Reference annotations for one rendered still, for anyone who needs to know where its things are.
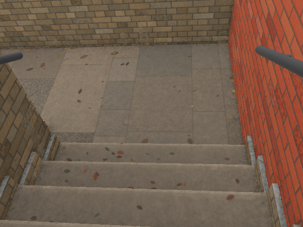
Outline stairs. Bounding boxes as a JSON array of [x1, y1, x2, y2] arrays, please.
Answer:
[[0, 142, 274, 227]]

